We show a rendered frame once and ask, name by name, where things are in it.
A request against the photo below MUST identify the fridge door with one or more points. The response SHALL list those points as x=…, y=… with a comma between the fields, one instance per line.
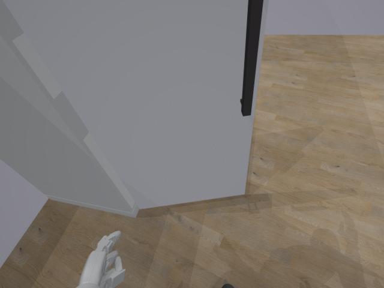
x=158, y=85

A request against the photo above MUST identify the robot left hand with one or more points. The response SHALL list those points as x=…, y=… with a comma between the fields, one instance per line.
x=96, y=269

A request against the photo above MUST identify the handle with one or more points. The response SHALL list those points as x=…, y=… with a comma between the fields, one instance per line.
x=254, y=17

